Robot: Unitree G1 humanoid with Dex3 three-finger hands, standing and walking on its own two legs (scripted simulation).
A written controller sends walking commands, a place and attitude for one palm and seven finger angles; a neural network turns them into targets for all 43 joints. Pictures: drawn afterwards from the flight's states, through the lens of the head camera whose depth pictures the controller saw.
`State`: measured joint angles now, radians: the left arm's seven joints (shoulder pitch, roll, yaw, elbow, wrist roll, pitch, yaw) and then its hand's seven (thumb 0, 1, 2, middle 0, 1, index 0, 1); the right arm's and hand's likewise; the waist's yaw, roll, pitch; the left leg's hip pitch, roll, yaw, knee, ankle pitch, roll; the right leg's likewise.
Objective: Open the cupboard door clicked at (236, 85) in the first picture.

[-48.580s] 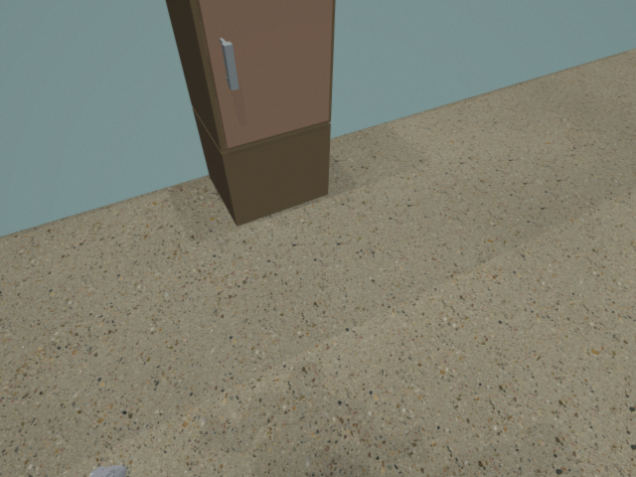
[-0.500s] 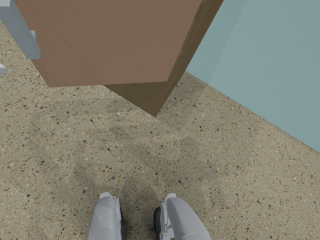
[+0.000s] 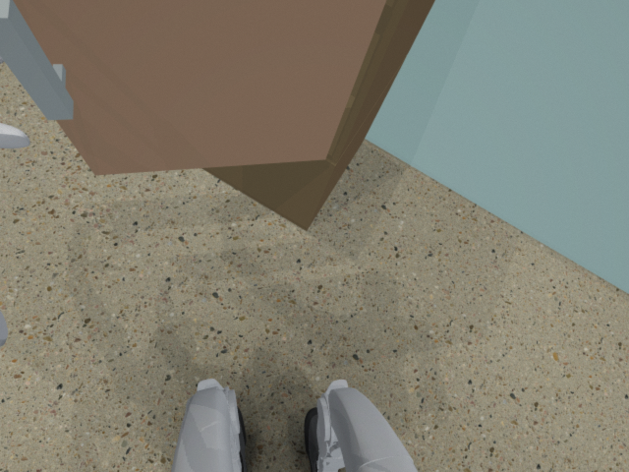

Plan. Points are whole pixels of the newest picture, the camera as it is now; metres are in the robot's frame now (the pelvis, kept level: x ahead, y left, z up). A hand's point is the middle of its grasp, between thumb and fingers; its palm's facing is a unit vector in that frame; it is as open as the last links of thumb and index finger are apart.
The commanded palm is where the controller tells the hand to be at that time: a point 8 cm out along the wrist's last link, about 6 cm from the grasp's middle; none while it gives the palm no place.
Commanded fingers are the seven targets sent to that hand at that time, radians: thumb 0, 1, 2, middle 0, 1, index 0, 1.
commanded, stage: slide the fingers in behind the handle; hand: left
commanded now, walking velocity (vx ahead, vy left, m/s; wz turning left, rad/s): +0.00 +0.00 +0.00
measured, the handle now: (33, 49) +0.57 +0.27 +0.07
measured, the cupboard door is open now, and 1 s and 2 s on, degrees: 40 38 39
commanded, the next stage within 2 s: close the thumb around the handle in 1.36 s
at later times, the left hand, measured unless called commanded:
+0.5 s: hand (6, 81) +0.53 +0.28 +0.07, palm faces +0.11 -0.99 +0.00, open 14.0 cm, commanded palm +0.52 +0.30 +0.07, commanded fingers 0.00 -0.50 0.30 -0.30 -1.20 -0.30 -1.20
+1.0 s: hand (51, 78) +0.54 +0.25 +0.07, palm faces +0.11 -0.99 +0.00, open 14.0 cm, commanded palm +0.52 +0.27 +0.07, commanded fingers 0.00 -0.50 0.30 -0.30 -1.20 -0.30 -1.20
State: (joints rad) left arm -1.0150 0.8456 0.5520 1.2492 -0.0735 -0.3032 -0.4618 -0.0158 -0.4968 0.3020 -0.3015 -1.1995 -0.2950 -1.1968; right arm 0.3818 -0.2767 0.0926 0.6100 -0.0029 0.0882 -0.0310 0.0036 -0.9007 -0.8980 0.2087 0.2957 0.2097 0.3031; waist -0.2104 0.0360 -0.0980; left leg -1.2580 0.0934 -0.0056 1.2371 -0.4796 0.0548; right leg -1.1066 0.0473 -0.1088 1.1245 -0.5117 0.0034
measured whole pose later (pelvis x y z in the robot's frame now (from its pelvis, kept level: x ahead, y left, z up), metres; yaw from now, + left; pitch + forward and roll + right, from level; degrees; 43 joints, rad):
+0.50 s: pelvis +0.00 -0.01 +0.00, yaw +1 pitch +28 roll -7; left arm -1.02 0.77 0.50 1.25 -0.08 -0.34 -0.38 -0.02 -0.50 0.30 -0.30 -1.20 -0.29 -1.21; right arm 0.37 -0.28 0.08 0.62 -0.01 0.07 -0.03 0.00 -0.90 -0.90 0.21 0.30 0.21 0.30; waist -0.21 0.03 -0.10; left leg -1.25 0.09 -0.01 1.23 -0.48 0.05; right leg -1.10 0.04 -0.11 1.13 -0.52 0.00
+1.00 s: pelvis +0.00 -0.01 +0.00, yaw +1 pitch +28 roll -6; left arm -1.02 0.67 0.46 1.23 -0.06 -0.36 -0.27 -0.02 -0.50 0.30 -0.30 -1.20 -0.29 -1.22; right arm 0.38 -0.26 0.06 0.65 -0.02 0.07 0.00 0.00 -0.90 -0.90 0.21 0.30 0.21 0.30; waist -0.21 0.04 -0.11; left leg -1.23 0.08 0.00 1.22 -0.48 0.04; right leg -1.09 0.04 -0.11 1.13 -0.52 -0.01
